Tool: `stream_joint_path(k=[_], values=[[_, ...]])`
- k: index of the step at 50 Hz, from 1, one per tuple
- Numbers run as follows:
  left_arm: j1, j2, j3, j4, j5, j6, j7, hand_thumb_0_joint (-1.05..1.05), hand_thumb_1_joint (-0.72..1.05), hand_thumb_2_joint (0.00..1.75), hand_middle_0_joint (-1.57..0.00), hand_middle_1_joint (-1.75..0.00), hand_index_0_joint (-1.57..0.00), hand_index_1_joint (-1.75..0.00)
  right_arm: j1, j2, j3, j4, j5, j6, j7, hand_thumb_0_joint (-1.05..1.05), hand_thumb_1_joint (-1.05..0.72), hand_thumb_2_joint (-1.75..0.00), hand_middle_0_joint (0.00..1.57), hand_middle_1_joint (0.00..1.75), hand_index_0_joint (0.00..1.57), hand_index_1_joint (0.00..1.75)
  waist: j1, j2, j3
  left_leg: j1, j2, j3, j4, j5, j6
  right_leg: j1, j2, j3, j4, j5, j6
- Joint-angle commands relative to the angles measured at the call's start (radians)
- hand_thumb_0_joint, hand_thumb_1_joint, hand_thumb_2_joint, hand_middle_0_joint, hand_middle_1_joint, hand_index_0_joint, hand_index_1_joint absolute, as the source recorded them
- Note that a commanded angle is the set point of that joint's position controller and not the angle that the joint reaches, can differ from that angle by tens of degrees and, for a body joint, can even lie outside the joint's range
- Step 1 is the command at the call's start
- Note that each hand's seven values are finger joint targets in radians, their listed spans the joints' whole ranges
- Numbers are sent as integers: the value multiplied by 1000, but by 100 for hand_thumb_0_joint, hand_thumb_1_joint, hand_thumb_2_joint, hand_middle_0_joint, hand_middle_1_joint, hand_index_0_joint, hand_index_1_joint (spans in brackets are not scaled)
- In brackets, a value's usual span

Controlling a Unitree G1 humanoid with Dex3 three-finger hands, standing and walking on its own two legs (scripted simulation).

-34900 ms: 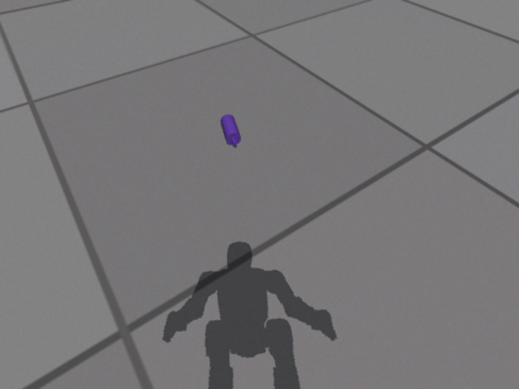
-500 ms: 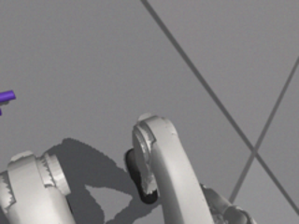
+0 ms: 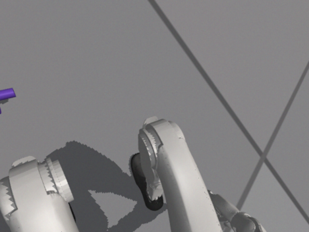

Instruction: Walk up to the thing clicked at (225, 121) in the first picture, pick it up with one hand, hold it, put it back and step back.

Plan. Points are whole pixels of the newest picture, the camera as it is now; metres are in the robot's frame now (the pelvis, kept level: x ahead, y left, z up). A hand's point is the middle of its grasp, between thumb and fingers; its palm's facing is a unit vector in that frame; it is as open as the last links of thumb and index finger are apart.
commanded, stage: open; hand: left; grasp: from above
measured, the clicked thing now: out of the picture +0.45 +0.32 -0.25
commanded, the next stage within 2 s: withdraw in 0.02 s
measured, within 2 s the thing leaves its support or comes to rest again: neither
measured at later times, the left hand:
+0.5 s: hand out of the picture +0.45 +0.37 -0.12, palm faces -0.29 -0.07 -0.95, open 14.0 cm
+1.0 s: hand out of the picture +0.40 +0.33 -0.10, palm faces -0.49 -0.11 -0.87, open 14.0 cm
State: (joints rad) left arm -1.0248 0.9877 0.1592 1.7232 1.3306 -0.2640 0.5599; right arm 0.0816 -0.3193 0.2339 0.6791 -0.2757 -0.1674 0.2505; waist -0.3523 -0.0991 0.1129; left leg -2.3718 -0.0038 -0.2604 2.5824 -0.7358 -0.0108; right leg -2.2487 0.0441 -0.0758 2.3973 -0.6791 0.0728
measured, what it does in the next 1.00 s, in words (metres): rises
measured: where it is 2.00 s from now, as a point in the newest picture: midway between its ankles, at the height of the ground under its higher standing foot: (113, 213)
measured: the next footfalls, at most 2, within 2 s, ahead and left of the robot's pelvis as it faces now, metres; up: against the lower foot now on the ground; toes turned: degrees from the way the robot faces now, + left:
none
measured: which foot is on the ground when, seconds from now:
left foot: down 0.00-1.00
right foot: down 0.00-1.00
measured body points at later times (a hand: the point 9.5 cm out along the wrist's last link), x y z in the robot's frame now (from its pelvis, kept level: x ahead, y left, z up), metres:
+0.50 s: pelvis +0.00 +0.00 +0.02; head +0.22 +0.10 +0.40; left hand +0.46 +0.37 -0.07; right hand +0.09 -0.26 -0.07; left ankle +0.06 +0.12 -0.26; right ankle +0.12 -0.15 -0.26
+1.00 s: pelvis -0.02 -0.02 +0.05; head +0.20 +0.09 +0.44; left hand +0.42 +0.33 -0.05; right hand +0.09 -0.30 -0.03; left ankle +0.06 +0.12 -0.26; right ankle +0.12 -0.15 -0.26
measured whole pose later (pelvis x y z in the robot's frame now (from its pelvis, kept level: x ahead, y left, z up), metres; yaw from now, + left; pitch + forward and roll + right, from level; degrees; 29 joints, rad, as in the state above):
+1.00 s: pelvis -0.02 -0.02 +0.05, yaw +7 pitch +32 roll -8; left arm -1.00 0.79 0.03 1.43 1.27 -0.31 0.27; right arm 0.14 -0.34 0.08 0.67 -0.12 0.03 0.10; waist -0.25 -0.03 -0.05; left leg -2.27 -0.01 -0.16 2.33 -0.63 -0.03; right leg -2.19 -0.01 -0.02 2.24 -0.62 0.05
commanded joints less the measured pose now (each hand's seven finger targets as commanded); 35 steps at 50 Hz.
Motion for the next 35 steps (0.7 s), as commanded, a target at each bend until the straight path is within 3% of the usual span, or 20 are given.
stream_joint_path(k=[1, 5, 7, 8, 10, 11, 13, 16, 18, 22, 25, 26, 28, 30, 32, 33, 35], values=[[-255, 235, 9, -135, -4, -28, 34, 0, -50, 107, -8, -108, -8, -108, 186, -313, -84, 13, -1, 9, -14, 0, -89, -90, 20, 30, 20, 30, -34, 496, -657, 516, 21, 117, -295, 242, 7, 327, 33, -178, -170, 266, -86], [-260, 218, -19, -107, 16, -37, 38, 0, -49, 103, -8, -108, -8, -107, 181, -322, -87, 12, -8, 11, -16, 0, -89, -90, 20, 30, 20, 30, -55, 516, -626, 530, 23, 117, -290, 235, 3, 296, 33, -183, -159, 264, -84], [-266, 257, 8, -134, 18, -38, 53, 0, -52, 99, -7, -105, -8, -103, 177, -315, -79, 12, -3, 14, -20, 0, -91, -90, 20, 30, 20, 30, -28, 513, -658, 526, 23, 119, -288, 245, 5, 310, 34, -179, -163, 274, -84], [-273, 257, 13, -131, 20, -36, 59, 0, -52, 99, -7, -104, -8, -102, 185, -313, -78, 13, -6, 12, -18, 0, -91, -90, 20, 30, 20, 30, -34, 520, -654, 532, 22, 122, -284, 250, 4, 310, 31, -179, -157, 279, -85], [-252, 262, 28, -162, 26, -24, 74, 0, -52, 99, -7, -103, -8, -102, 187, -324, -97, 10, -8, 5, -14, 0, -91, -90, 20, 30, 20, 30, -16, 554, -673, 567, 23, 126, -294, 270, -2, 299, 31, -179, -147, 291, -89], [-258, 292, 63, -214, 22, -20, 86, 0, -52, 99, -7, -103, -8, -102, 194, -327, -104, 13, -7, 5, -12, 0, -91, -90, 20, 30, 20, 30, 3, 586, -706, 586, 24, 124, -304, 288, -6, 298, 31, -182, -146, 297, -92], [-248, 237, 49, -283, 4, 1, 87, 0, -53, 99, -7, -103, -7, -102, 180, -310, -118, -3, 2, 0, -4, 0, -91, -90, 20, 30, 20, 30, 20, 631, -758, 614, 22, 136, -315, 291, -10, 296, 31, -174, -146, 300, -96], [-211, 231, 80, -412, -32, 41, 69, 0, -54, 100, -7, -101, -7, -101, 184, -300, -159, 9, 28, 9, 6, 0, -91, -90, 20, 30, 20, 30, 85, 705, -846, 651, 16, 151, -349, 318, -18, 281, 20, -158, -146, 312, -104], [-199, 195, 65, -492, -53, 73, 26, 0, -53, 100, -7, -100, -7, -100, 194, -291, -196, 12, 51, 19, 11, 0, -90, -90, 20, 30, 20, 30, 107, 715, -897, 674, 12, 163, -373, 325, -19, 280, 14, -142, -161, 312, -108], [-179, 91, -6, -565, -112, 141, -97, 0, -53, 100, -8, -100, -7, -100, 222, -272, -252, 24, 117, 65, 9, 0, -90, -90, 20, 30, 20, 30, 138, 598, -901, 618, 7, 184, -425, 273, 5, 287, 11, -100, -243, 270, -107], [-174, 4, -64, -616, -157, 168, -209, 0, -53, 101, -8, -101, -7, -101, 263, -260, -281, 20, 145, 104, -4, 0, -91, -90, 20, 30, 20, 30, 124, 490, -875, 617, 4, 180, -473, 258, 17, 332, 7, -84, -303, 257, -105], [-179, -31, -88, -606, -169, 169, -246, 0, -54, 102, -8, -101, -7, -102, 272, -256, -289, 17, 152, 117, -11, 0, -91, -90, 20, 30, 20, 30, 101, 440, -861, 605, 3, 174, -480, 244, 22, 343, 7, -83, -318, 249, -105], [-189, -85, -123, -663, -207, 164, -320, 0, -54, 102, -8, -102, -7, -103, 280, -244, -300, 5, 176, 138, -29, 0, -91, -91, 20, 30, 20, 30, 104, 389, -845, 602, -2, 166, -523, 213, 27, 366, -3, -73, -353, 222, -106], [-179, -122, -152, -634, -237, 157, -383, 0, -55, 103, -8, -102, -7, -103, 281, -240, -298, -1, 192, 154, -56, 0, -91, -91, 20, 30, 20, 30, 97, 301, -775, 575, -3, 162, -542, 170, 35, 370, -9, -61, -397, 185, -104], [-156, -138, -174, -610, -245, 143, -429, 0, -55, 103, -8, -102, -7, -103, 277, -234, -292, -15, 197, 164, -85, 0, -91, -91, 20, 30, 20, 30, 86, 240, -720, 541, -11, 170, -550, 146, 40, 390, -13, -51, -431, 154, -108], [-151, -126, -175, -606, -247, 134, -446, 0, -55, 104, -8, -102, -7, -104, 270, -226, -288, -20, 199, 171, -100, 0, -91, -91, 20, 30, 20, 30, 94, 207, -709, 531, -11, 181, -549, 146, 46, 414, -12, -44, -448, 150, -107], [-174, -77, -152, -614, -234, 109, -456, 0, -54, 104, -8, -102, -7, -103, 268, -219, -279, -32, 196, 181, -123, 0, -91, -90, 20, 30, 20, 30, 103, 162, -707, 491, -20, 206, -531, 152, 52, 451, -18, -28, -475, 137, -109]])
